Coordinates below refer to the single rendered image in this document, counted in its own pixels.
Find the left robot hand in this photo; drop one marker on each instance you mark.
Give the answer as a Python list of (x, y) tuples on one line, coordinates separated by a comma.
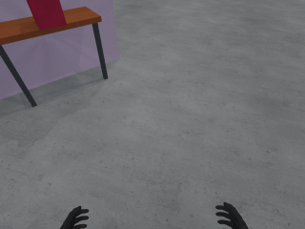
[(72, 219)]

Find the table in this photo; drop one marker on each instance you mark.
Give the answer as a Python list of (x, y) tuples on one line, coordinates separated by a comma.
[(26, 28)]

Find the right robot hand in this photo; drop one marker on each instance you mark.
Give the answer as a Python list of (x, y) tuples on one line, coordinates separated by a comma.
[(235, 220)]

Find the carton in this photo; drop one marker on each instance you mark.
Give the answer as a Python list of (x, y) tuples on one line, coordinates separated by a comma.
[(47, 14)]

